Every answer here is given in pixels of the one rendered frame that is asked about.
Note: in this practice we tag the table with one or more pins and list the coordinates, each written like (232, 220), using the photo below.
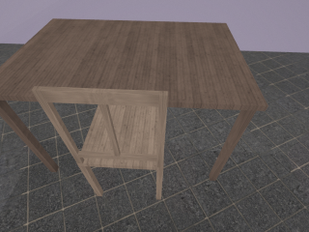
(199, 64)

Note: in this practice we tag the chair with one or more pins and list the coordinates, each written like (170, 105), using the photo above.
(127, 131)

